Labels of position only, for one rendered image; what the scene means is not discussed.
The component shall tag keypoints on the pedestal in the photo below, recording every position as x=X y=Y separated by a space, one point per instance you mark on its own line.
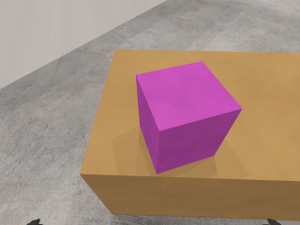
x=255 y=173

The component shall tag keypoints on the carton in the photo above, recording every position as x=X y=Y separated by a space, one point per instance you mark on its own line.
x=185 y=113

